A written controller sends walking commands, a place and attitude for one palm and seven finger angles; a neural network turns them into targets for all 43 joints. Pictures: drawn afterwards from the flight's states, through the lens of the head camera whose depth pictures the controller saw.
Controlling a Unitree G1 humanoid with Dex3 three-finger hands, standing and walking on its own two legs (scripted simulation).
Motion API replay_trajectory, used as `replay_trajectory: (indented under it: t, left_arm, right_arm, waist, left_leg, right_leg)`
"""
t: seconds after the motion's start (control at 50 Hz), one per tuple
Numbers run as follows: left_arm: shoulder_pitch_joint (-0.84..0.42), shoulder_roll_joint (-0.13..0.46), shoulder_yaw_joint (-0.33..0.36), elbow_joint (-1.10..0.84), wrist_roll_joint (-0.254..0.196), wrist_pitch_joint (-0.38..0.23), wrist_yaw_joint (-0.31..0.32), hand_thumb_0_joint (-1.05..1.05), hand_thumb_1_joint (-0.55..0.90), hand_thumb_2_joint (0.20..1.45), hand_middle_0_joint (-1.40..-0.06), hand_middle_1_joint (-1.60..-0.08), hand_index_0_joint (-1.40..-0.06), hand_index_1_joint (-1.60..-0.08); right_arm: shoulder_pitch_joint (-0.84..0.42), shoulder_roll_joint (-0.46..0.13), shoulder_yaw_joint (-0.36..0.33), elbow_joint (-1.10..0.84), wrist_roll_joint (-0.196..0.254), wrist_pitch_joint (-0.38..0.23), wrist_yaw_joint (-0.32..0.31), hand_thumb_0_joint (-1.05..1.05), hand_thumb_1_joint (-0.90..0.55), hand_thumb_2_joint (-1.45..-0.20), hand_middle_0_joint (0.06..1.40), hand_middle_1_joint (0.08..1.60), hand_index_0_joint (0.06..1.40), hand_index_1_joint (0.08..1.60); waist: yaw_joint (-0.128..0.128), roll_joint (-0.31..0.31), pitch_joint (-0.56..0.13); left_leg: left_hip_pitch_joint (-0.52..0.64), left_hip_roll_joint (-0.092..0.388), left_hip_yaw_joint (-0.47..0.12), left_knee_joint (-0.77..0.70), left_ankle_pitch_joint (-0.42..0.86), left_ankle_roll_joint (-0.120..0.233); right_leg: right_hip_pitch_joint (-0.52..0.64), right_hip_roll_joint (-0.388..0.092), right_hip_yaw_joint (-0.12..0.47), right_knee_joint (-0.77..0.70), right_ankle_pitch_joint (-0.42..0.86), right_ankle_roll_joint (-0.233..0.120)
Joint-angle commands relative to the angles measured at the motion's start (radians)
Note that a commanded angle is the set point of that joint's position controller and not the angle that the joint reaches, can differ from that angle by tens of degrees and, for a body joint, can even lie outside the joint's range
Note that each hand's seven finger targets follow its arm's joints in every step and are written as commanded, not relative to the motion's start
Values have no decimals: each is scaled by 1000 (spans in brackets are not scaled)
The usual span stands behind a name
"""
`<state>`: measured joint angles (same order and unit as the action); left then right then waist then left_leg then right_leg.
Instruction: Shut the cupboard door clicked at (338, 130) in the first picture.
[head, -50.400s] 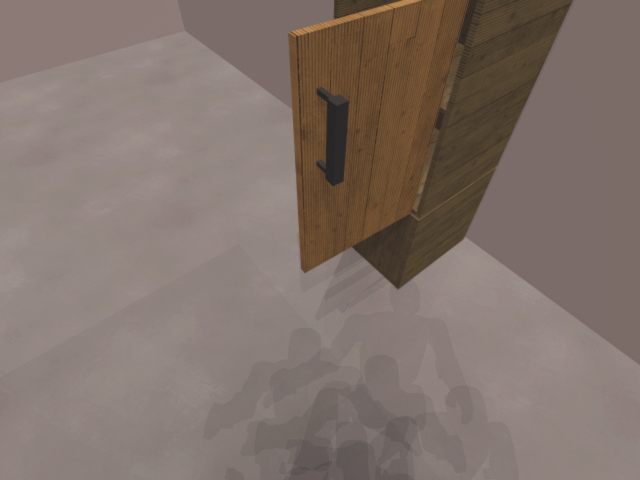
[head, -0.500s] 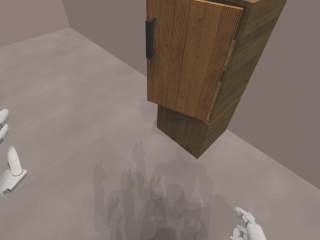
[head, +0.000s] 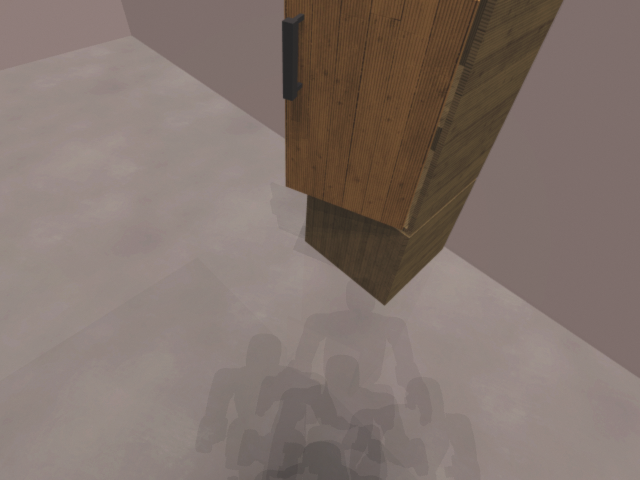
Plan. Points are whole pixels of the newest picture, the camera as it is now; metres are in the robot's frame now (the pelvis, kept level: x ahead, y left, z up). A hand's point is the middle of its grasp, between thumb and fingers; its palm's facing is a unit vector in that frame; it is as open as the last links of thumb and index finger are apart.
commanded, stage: let the arm hang, fingers relaxed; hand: left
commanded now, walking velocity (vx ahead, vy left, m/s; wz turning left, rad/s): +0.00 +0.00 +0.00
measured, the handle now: (294, 57) +0.92 +0.09 +0.08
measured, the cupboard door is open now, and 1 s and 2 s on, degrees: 19 19 19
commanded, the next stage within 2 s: look to check the result in 0.76 s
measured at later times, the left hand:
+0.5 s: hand out of the picture -0.01 +0.18 -0.16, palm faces +0.01 -0.98 -0.21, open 7.3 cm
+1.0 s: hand out of the picture -0.01 +0.18 -0.17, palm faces +0.00 -0.99 -0.17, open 7.3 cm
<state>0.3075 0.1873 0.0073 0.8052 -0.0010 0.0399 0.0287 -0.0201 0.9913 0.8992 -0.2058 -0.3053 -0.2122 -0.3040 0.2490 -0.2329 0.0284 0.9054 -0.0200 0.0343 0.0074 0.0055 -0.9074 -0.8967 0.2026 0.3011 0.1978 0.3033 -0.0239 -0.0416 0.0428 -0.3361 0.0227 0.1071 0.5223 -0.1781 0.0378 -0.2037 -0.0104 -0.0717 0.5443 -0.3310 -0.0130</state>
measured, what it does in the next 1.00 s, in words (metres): stands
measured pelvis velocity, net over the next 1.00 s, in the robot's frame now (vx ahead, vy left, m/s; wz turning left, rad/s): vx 0.01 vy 0.01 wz -0.03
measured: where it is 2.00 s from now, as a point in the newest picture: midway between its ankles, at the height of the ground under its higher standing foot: outside the picture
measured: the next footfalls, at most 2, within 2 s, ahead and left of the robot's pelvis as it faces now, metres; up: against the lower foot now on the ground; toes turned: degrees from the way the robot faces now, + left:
none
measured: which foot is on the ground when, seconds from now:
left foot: down 0.00-1.00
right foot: down 0.00-1.00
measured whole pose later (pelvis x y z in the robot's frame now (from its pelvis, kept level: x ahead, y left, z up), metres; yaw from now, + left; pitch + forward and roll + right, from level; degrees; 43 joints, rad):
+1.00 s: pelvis +0.01 +0.01 +0.01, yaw -2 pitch -2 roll +0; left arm 0.33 0.13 0.01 1.15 0.01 -0.01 0.03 0.00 0.91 0.90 -0.20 -0.30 -0.20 -0.30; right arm 0.30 -0.14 0.00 1.13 -0.01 0.02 -0.03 0.00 -0.91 -0.90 0.20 0.30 0.20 0.30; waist -0.02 0.00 0.04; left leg -0.23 0.02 0.14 0.40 -0.14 0.05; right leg -0.10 -0.01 -0.04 0.39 -0.26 0.00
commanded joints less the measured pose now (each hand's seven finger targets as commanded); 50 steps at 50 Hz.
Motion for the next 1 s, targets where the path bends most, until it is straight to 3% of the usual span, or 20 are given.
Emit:
replay_trajectory:
  t: [0.0, 0.06, 0.08, 0.2, 0.3, 0.62, 0.78, 0.86, 0.98]
  left_arm:
    - [52, 141, 36, 40, 17, -41, -2, 0, 900, 900, -200, -300, -200, -300]
    - [48, 143, 29, 117, 11, -48, -4, 0, 900, 900, -200, -300, -200, -300]
    - [41, 149, 29, 136, 12, -51, -4, 0, 900, 900, -200, -300, -200, -300]
    - [42, 118, 19, 243, 11, -52, -1, 0, 900, 900, -200, -300, -200, -300]
    - [57, 95, 14, 289, 11, -50, 4, 0, 900, 900, -200, -300, -200, -300]
    - [97, 39, 11, 322, 14, -48, 11, 0, 900, 900, -200, -300, -200, -300]
    - [102, 39, 15, 325, 14, -55, 12, 0, 900, 900, -200, -300, -200, -300]
    - [100, 31, 14, 331, 14, -52, 12, 0, 900, 900, -200, -300, -200, -300]
    - [94, 55, 19, 329, 16, -55, 11, 0, 900, 900, -200, -300, -200, -300]
  right_arm:
    - [-13, -92, -46, -18, -6, -27, -18, 0, -900, -900, 200, 300, 200, 300]
    - [21, -83, -50, 35, -1, -27, -25, 0, -900, -900, 200, 300, 200, 300]
    - [29, -95, -54, 46, 2, -26, -27, 0, -900, -900, 200, 300, 200, 300]
    - [79, -79, -55, 128, 5, -27, -36, 0, -900, -900, 200, 300, 200, 300]
    - [96, -59, -53, 167, 4, -23, -37, 0, -900, -900, 200, 300, 200, 300]
    - [111, 5, -49, 202, 4, -26, -42, 0, -900, -900, 200, 300, 200, 300]
    - [118, -7, -53, 199, 7, -35, -47, 0, -900, -900, 200, 300, 200, 300]
    - [117, -5, -54, 202, 5, -33, -48, 0, -900, -900, 200, 300, 200, 300]
    - [106, -36, -60, 195, 8, -37, -48, 0, -900, -900, 200, 300, 200, 300]
  waist:
    - [20, 221, -65]
    - [16, 199, -65]
    - [15, 148, -50]
    - [6, 42, 16]
    - [6, -6, 47]
    - [12, 61, 73]
    - [12, 58, 33]
    - [9, 63, 52]
    - [11, 42, 35]
  left_leg:
    - [107, 87, -141, -137, -23, -3]
    - [118, 88, -141, -142, -25, -8]
    - [134, 94, -147, -133, 1, -8]
    - [160, 103, -136, -171, -25, -5]
    - [170, 102, -126, -187, -43, -4]
    - [161, 95, -114, -224, -54, -7]
    - [191, 101, -111, -207, 14, -3]
    - [182, 101, -117, -225, -32, -4]
    - [201, 108, -121, -224, -5, 4]
  right_leg:
    - [-18, -86, 129, -177, 80, -50]
    - [0, -93, 141, -211, 87, -59]
    - [-13, -92, 140, -223, 91, -59]
    - [-50, -91, 132, -260, 50, -55]
    - [-75, -88, 130, -273, 15, -49]
    - [-68, -80, 121, -257, 66, -34]
    - [-39, -79, 120, -254, 118, -36]
    - [-50, -77, 119, -251, 98, -34]
    - [-38, -76, 118, -250, 112, -34]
